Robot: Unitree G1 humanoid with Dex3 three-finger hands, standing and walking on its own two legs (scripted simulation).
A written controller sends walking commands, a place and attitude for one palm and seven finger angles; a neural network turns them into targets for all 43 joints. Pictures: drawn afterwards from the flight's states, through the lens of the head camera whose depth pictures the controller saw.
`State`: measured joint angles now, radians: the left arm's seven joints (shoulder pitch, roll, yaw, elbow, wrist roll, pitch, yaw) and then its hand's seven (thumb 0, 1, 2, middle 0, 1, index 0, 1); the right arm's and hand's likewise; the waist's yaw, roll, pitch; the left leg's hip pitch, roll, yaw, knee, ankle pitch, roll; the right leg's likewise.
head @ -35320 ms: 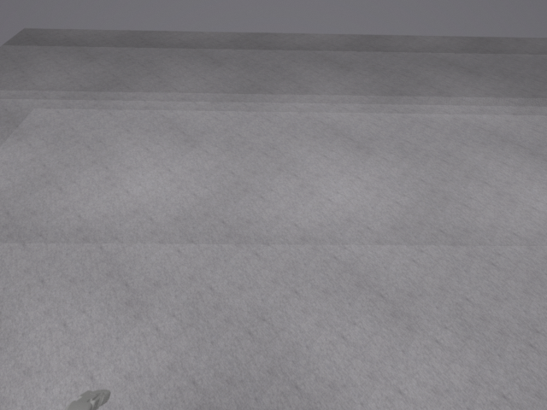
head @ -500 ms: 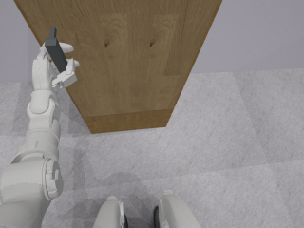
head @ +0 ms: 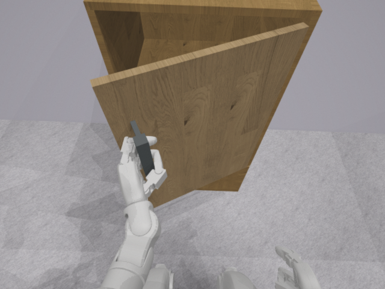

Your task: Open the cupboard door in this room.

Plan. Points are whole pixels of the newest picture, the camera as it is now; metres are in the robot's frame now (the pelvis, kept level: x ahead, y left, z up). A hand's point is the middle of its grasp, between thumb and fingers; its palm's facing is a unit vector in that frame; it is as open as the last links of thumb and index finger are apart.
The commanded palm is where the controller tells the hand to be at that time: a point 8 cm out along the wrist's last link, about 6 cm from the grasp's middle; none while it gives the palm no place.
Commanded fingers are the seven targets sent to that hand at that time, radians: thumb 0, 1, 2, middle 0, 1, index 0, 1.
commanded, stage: pull the door open along its arc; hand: left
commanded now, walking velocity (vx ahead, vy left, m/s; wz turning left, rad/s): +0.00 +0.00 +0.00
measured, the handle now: (142, 150) +0.39 +0.13 +0.05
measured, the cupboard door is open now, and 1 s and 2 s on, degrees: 27 40 41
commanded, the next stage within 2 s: open thumb and fingers to let go in 0.26 s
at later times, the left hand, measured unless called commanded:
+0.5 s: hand (189, 202) +0.28 +0.02 +0.04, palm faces +0.37 -0.93 -0.03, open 6.1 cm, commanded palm +0.22 +0.07 +0.04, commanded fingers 0.00 0.34 0.66 -0.36 -1.29 -0.36 -1.29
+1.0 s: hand (182, 206) +0.27 +0.04 +0.04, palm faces +0.36 -0.93 -0.02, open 13.9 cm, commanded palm +0.23 +0.07 +0.04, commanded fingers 0.00 -0.50 0.30 -0.21 -0.65 -0.21 -0.65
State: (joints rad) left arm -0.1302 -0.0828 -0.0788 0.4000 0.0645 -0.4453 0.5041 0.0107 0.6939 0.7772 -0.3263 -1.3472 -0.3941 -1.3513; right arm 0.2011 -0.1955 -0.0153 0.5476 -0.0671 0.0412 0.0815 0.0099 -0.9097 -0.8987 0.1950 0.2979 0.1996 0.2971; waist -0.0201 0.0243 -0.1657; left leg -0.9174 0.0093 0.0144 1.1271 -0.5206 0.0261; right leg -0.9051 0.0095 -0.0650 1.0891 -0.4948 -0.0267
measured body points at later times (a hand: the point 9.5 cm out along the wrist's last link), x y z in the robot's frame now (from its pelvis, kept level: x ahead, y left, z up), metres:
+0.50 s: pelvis -0.01 -0.05 +0.00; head +0.04 -0.07 +0.45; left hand +0.25 +0.07 +0.04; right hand +0.19 -0.25 -0.09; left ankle +0.01 +0.10 -0.65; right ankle +0.02 -0.11 -0.66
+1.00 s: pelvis +0.00 -0.05 +0.00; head +0.06 -0.06 +0.45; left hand +0.25 +0.08 +0.04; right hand +0.18 -0.26 -0.10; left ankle +0.01 +0.10 -0.65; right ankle +0.02 -0.11 -0.66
